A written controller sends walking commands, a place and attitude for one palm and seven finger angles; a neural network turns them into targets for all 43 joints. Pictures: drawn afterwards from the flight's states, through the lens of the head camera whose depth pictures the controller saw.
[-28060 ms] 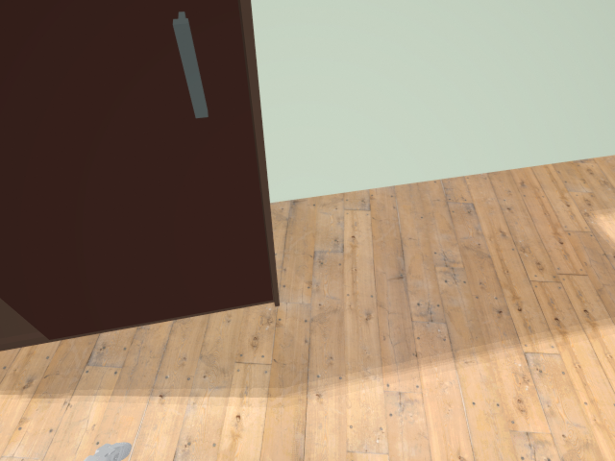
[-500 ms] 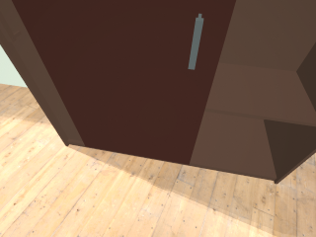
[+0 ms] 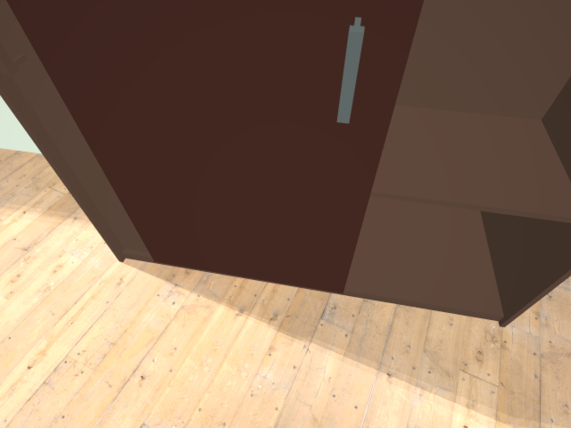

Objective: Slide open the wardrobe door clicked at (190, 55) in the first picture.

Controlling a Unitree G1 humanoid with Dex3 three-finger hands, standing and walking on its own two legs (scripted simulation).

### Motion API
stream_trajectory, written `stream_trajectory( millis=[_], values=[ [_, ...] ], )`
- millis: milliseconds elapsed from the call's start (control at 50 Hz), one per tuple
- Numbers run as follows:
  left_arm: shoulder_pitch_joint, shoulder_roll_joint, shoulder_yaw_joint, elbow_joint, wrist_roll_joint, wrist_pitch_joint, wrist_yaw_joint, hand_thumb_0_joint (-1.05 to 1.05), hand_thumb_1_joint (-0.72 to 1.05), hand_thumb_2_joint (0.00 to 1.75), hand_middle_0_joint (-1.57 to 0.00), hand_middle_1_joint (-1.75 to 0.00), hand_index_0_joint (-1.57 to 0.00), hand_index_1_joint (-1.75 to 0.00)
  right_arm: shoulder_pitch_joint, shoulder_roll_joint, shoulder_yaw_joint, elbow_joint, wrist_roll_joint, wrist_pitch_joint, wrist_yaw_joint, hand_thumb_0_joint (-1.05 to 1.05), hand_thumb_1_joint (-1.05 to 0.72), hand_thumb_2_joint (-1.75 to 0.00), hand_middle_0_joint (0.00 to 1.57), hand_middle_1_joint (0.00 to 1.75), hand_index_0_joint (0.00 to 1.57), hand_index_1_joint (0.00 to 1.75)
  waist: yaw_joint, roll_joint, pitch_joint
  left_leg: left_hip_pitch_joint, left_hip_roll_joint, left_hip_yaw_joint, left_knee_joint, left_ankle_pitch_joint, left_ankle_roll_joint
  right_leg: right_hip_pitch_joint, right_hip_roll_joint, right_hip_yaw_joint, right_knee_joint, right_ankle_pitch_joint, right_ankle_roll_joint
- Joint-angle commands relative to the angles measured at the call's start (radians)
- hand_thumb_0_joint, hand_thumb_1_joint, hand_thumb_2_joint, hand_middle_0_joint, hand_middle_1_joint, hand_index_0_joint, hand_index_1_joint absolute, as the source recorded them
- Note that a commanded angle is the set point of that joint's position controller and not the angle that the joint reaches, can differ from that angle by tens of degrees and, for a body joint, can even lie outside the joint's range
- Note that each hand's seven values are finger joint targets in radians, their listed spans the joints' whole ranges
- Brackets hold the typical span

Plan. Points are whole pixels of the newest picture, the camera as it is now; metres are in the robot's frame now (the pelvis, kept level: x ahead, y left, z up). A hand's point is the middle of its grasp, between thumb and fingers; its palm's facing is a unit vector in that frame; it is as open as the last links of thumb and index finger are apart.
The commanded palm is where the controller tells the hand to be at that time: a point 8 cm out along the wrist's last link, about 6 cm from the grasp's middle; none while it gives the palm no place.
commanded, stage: look to check the result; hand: right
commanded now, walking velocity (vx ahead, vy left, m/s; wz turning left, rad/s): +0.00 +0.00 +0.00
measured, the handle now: (350, 72) +0.66 -0.07 +0.16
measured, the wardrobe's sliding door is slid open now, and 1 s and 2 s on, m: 0.58 0.58 0.58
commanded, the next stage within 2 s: stand and wait in 0.36 s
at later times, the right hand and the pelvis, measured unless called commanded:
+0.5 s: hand out of the picture +0.06 -0.21 -0.17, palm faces -0.01 +0.97 -0.24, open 7.4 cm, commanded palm none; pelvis +0.02 +0.00 +0.00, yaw +0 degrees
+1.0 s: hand out of the picture +0.07 -0.22 -0.17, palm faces -0.01 +0.96 -0.27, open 7.4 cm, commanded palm none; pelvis +0.02 +0.00 +0.00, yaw +0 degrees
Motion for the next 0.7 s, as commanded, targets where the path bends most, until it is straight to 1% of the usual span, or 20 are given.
stream_trajectory(
  millis=[0,20,40,60,120,160,200,220,280,320,340,380,400,420,480,540,580,620,680],
  values=[
    [0.027,0.148,0.025,-0.029,-0.003,-0.016,0.006,0.00,0.90,0.90,-0.20,-0.30,-0.20,-0.30,0.026,-0.122,-0.021,-0.032,0.004,-0.015,-0.003,0.00,-0.90,-0.90,0.20,0.30,0.20,0.30,0.003,-0.029,-0.040,-0.002,0.093,-0.080,-0.057,0.095,0.039,0.028,-0.150,0.141,-0.080,0.178,0.011],
    [0.025,0.154,0.026,-0.035,-0.004,-0.017,0.005,0.00,0.90,0.90,-0.20,-0.30,-0.20,-0.30,0.031,-0.131,-0.022,-0.034,0.003,-0.017,-0.003,0.00,-0.90,-0.90,0.20,0.30,0.20,0.30,0.000,-0.021,-0.051,0.003,0.093,-0.080,-0.057,0.114,0.039,0.041,-0.150,0.139,-0.072,0.201,0.010],
    [0.018,0.150,0.026,-0.031,-0.004,-0.017,0.006,0.00,0.90,0.90,-0.20,-0.30,-0.20,-0.30,0.023,-0.128,-0.022,-0.030,0.004,-0.017,-0.004,0.00,-0.90,-0.90,0.20,0.30,0.20,0.30,0.003,-0.018,-0.040,-0.002,0.096,-0.078,-0.058,0.117,0.039,0.042,-0.151,0.140,-0.076,0.205,0.011],
    [0.017,0.156,0.026,-0.031,-0.004,-0.018,0.006,0.00,0.90,0.90,-0.20,-0.30,-0.20,-0.30,0.021,-0.131,-0.022,-0.029,0.004,-0.017,-0.003,0.00,-0.90,-0.90,0.20,0.30,0.20,0.30,0.003,-0.022,-0.044,0.001,0.096,-0.078,-0.059,0.114,0.038,0.045,-0.152,0.140,-0.078,0.203,0.010],
    [0.008,0.166,0.027,-0.033,-0.005,-0.018,0.006,0.00,0.90,0.90,-0.20,-0.30,-0.20,-0.30,0.021,-0.139,-0.022,-0.030,0.003,-0.018,-0.003,0.00,-0.90,-0.90,0.20,0.30,0.20,0.30,0.001,-0.007,-0.045,0.004,0.097,-0.077,-0.065,0.121,0.038,0.055,-0.152,0.141,-0.078,0.214,0.010],
    [0.002,0.167,0.026,-0.030,-0.003,-0.017,0.005,0.00,0.90,0.90,-0.20,-0.30,-0.20,-0.30,0.010,-0.140,-0.021,-0.029,0.003,-0.017,-0.002,0.00,-0.90,-0.90,0.20,0.30,0.20,0.30,0.003,-0.020,-0.028,0.001,0.098,-0.078,-0.068,0.113,0.038,0.048,-0.152,0.140,-0.087,0.205,0.013],
    [-0.004,0.179,0.027,-0.030,-0.003,-0.021,0.005,0.00,0.90,0.90,-0.20,-0.30,-0.20,-0.30,0.003,-0.153,-0.024,-0.031,0.003,-0.019,-0.001,0.00,-0.90,-0.90,0.20,0.30,0.20,0.30,0.002,-0.027,-0.049,0.019,0.100,-0.080,-0.066,0.134,0.039,0.057,-0.152,0.141,-0.087,0.233,0.012],
    [-0.004,0.181,0.026,-0.034,-0.006,-0.021,0.005,0.00,0.90,0.90,-0.20,-0.30,-0.20,-0.30,0.005,-0.159,-0.025,-0.034,0.003,-0.021,-0.002,0.00,-0.90,-0.90,0.20,0.30,0.20,0.30,0.000,-0.013,-0.061,0.030,0.101,-0.079,-0.068,0.147,0.040,0.061,-0.154,0.142,-0.083,0.246,0.011],
    [-0.014,0.193,0.028,-0.033,-0.003,-0.024,0.005,0.00,0.90,0.90,-0.20,-0.30,-0.20,-0.30,-0.009,-0.165,-0.027,-0.036,0.005,-0.021,-0.001,0.00,-0.90,-0.90,0.20,0.30,0.20,0.30,0.001,-0.026,-0.068,0.037,0.105,-0.075,-0.064,0.170,0.040,0.075,-0.155,0.140,-0.083,0.281,0.013],
    [-0.016,0.197,0.028,-0.037,-0.005,-0.024,0.005,0.00,0.90,0.90,-0.20,-0.30,-0.20,-0.30,-0.014,-0.173,-0.029,-0.040,0.004,-0.022,-0.002,0.00,-0.90,-0.90,0.20,0.30,0.20,0.30,-0.001,-0.009,-0.065,0.043,0.103,-0.072,-0.067,0.177,0.041,0.071,-0.155,0.144,-0.082,0.293,0.013],
    [-0.022,0.195,0.028,-0.034,-0.004,-0.023,0.005,0.00,0.90,0.90,-0.20,-0.30,-0.20,-0.30,-0.022,-0.172,-0.028,-0.040,0.004,-0.021,-0.001,0.00,-0.90,-0.90,0.20,0.30,0.20,0.30,0.000,-0.016,-0.045,0.036,0.107,-0.071,-0.070,0.170,0.040,0.067,-0.154,0.143,-0.087,0.285,0.014],
    [-0.025,0.201,0.029,-0.034,-0.003,-0.024,0.004,0.00,0.90,0.90,-0.20,-0.30,-0.20,-0.30,-0.023,-0.178,-0.028,-0.042,0.005,-0.022,0.000,0.00,-0.90,-0.90,0.20,0.30,0.20,0.30,0.000,-0.016,-0.055,0.041,0.108,-0.074,-0.073,0.177,0.041,0.074,-0.154,0.143,-0.089,0.285,0.014],
    [-0.029,0.207,0.029,-0.036,-0.003,-0.023,0.004,0.00,0.90,0.90,-0.20,-0.30,-0.20,-0.30,-0.032,-0.181,-0.028,-0.041,0.005,-0.021,0.000,0.00,-0.90,-0.90,0.20,0.30,0.20,0.30,0.001,-0.019,-0.044,0.039,0.107,-0.072,-0.076,0.166,0.040,0.069,-0.153,0.144,-0.093,0.274,0.016],
    [-0.029,0.210,0.029,-0.039,-0.004,-0.023,0.003,0.00,0.90,0.90,-0.20,-0.30,-0.20,-0.30,-0.027,-0.186,-0.029,-0.045,0.004,-0.022,0.000,0.00,-0.90,-0.90,0.20,0.30,0.20,0.30,-0.001,-0.012,-0.055,0.043,0.107,-0.073,-0.078,0.172,0.041,0.075,-0.155,0.143,-0.089,0.282,0.015],
    [-0.038,0.215,0.029,-0.037,-0.003,-0.023,0.003,0.00,0.90,0.90,-0.20,-0.30,-0.20,-0.30,-0.041,-0.191,-0.029,-0.045,0.006,-0.022,0.001,0.00,-0.90,-0.90,0.20,0.30,0.20,0.30,0.000,-0.022,-0.054,0.048,0.109,-0.074,-0.082,0.168,0.042,0.075,-0.155,0.144,-0.097,0.273,0.016],
    [-0.040,0.225,0.031,-0.039,-0.004,-0.026,0.002,0.00,0.90,0.90,-0.20,-0.30,-0.20,-0.30,-0.050,-0.204,-0.032,-0.049,0.005,-0.024,0.001,0.00,-0.90,-0.90,0.20,0.30,0.20,0.30,0.000,-0.012,-0.074,0.064,0.112,-0.073,-0.075,0.208,0.045,0.086,-0.157,0.146,-0.092,0.317,0.017],
    [-0.042,0.232,0.030,-0.039,-0.004,-0.027,0.003,0.00,0.90,0.90,-0.20,-0.30,-0.20,-0.30,-0.055,-0.209,-0.034,-0.051,0.006,-0.024,0.001,0.00,-0.90,-0.90,0.20,0.30,0.20,0.30,0.000,-0.029,-0.081,0.071,0.111,-0.071,-0.073,0.209,0.045,0.093,-0.158,0.146,-0.092,0.337,0.018],
    [-0.044,0.237,0.031,-0.041,-0.005,-0.027,0.003,0.00,0.90,0.90,-0.20,-0.30,-0.20,-0.30,-0.050,-0.214,-0.034,-0.053,0.005,-0.025,0.001,0.00,-0.90,-0.90,0.20,0.30,0.20,0.30,-0.002,-0.019,-0.086,0.071,0.113,-0.068,-0.077,0.215,0.045,0.102,-0.159,0.144,-0.088,0.342,0.017],
    [-0.049,0.241,0.032,-0.039,-0.004,-0.025,0.003,0.00,0.90,0.90,-0.20,-0.30,-0.20,-0.30,-0.065,-0.216,-0.033,-0.052,0.006,-0.023,0.002,0.00,-0.90,-0.90,0.20,0.30,0.20,0.30,0.000,-0.017,-0.067,0.063,0.111,-0.074,-0.084,0.189,0.045,0.092,-0.159,0.149,-0.100,0.311,0.019]
  ],
)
